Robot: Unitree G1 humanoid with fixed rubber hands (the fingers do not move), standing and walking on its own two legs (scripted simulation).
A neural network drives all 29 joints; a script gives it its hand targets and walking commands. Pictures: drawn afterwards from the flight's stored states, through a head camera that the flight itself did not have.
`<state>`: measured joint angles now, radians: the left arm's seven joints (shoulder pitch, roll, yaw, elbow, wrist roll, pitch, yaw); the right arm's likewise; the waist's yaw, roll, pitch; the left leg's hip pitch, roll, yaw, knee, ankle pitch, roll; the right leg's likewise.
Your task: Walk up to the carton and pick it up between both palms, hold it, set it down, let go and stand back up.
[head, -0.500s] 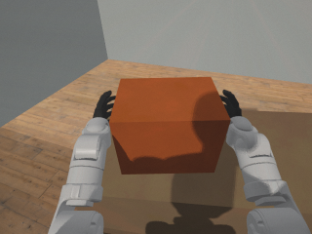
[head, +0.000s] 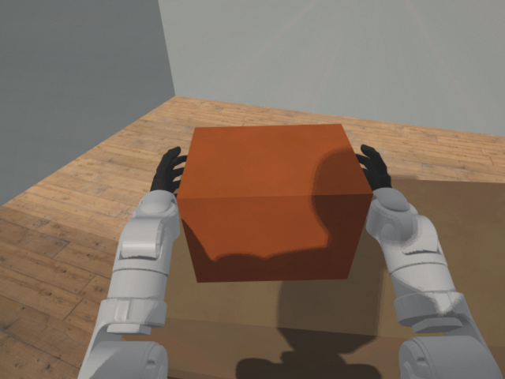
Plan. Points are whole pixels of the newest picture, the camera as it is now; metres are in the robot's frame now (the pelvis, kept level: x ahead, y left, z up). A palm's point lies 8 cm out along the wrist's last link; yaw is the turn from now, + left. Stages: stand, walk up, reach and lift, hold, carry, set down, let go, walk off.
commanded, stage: hold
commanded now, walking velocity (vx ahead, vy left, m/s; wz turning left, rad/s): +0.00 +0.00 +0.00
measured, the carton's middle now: (270, 202) +0.36 +0.00 +0.16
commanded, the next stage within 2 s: none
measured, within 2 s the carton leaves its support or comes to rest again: neither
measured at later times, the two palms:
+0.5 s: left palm (164, 195) +0.35 +0.16 +0.18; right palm (376, 193) +0.36 -0.17 +0.18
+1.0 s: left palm (163, 196) +0.35 +0.16 +0.18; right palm (376, 193) +0.35 -0.17 +0.18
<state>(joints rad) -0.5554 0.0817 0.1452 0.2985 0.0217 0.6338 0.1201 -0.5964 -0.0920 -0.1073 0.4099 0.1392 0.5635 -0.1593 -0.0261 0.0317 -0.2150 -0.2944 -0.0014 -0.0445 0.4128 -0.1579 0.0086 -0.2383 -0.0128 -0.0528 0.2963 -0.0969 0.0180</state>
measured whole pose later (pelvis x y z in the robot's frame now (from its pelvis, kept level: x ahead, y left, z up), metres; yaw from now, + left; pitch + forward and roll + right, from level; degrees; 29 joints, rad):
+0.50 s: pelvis +0.00 +0.00 +0.00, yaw +0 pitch +2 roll -2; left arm -0.55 0.08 0.15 0.29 0.02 0.63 0.12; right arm -0.60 -0.09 -0.10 0.41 0.14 0.56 -0.16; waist -0.03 0.03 -0.22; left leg -0.29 0.00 -0.04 0.41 -0.16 0.01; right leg -0.24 -0.01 -0.05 0.30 -0.10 0.02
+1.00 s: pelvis +0.00 +0.00 +0.00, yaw +0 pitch +2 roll -2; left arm -0.55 0.08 0.15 0.29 0.02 0.63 0.12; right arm -0.60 -0.09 -0.11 0.41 0.14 0.56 -0.16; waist -0.03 0.03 -0.22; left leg -0.29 0.00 -0.04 0.41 -0.16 0.01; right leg -0.24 -0.01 -0.05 0.30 -0.10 0.02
